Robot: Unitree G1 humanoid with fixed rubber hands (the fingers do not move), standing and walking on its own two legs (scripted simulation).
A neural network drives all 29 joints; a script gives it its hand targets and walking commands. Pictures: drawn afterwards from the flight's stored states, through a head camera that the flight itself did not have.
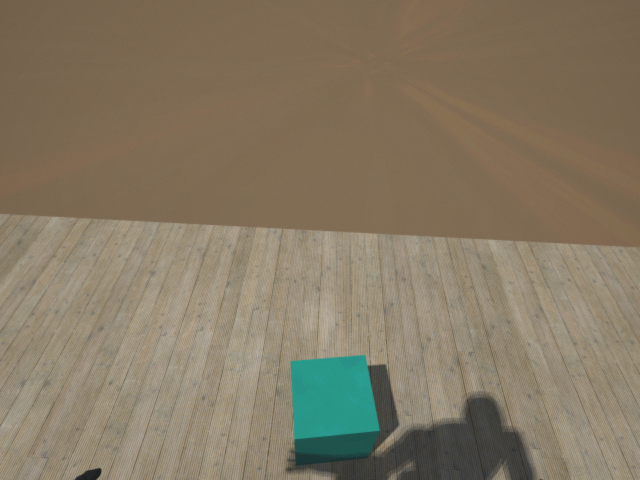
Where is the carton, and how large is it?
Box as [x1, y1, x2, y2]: [291, 355, 379, 465]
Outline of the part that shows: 365,355 291,361 296,465 367,457 379,429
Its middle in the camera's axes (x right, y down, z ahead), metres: +0.02 +0.49 +1.09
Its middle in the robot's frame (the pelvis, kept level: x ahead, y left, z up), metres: +0.44 -0.04 -0.66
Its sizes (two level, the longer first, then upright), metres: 0.210 0.200 0.250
